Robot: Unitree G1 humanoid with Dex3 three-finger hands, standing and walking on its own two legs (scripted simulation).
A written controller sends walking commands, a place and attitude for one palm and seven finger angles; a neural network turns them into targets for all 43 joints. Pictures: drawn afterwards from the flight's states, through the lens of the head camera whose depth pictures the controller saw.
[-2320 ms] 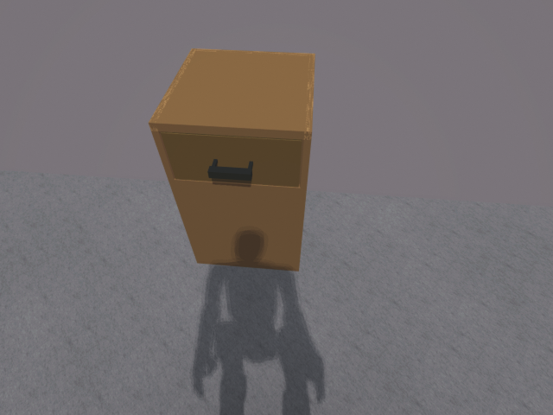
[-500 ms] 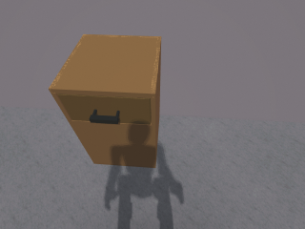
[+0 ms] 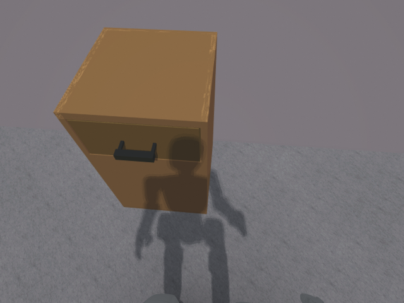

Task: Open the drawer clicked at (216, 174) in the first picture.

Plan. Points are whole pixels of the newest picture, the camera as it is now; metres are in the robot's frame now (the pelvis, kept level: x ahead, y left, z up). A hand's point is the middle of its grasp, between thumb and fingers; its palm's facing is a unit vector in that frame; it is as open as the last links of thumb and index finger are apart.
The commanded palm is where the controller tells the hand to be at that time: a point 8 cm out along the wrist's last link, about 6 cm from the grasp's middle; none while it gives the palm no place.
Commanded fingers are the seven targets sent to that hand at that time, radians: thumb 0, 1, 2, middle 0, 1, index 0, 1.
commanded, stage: come to a stop and stand still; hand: left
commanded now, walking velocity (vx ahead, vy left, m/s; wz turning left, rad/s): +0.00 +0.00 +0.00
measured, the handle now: (136, 150) +0.52 +0.26 -0.16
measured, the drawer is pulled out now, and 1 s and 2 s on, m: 0.00 0.00 0.00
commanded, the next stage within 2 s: look again from close up in 0.52 s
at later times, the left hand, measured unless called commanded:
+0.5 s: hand out of the picture +0.06 +0.17 -0.15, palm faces +0.00 -0.97 -0.23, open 7.4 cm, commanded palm none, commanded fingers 0.00 0.90 0.90 -0.20 -0.30 -0.20 -0.30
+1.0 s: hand out of the picture -0.01 +0.18 -0.16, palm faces +0.02 -0.99 -0.17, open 7.4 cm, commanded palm none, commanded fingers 0.00 0.90 0.90 -0.20 -0.30 -0.20 -0.30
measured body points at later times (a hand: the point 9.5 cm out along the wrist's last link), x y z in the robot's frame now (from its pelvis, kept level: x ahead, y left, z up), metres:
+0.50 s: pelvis -0.01 -0.01 +0.01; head -0.02 -0.01 +0.46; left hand +0.06 +0.23 -0.13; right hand +0.01 -0.24 -0.14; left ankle +0.00 +0.12 -0.72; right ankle -0.03 -0.11 -0.72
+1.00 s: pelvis +0.01 +0.01 +0.01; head +0.02 +0.02 +0.46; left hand -0.01 +0.23 -0.15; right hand +0.03 -0.21 -0.14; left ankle +0.00 +0.12 -0.72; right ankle -0.03 -0.11 -0.72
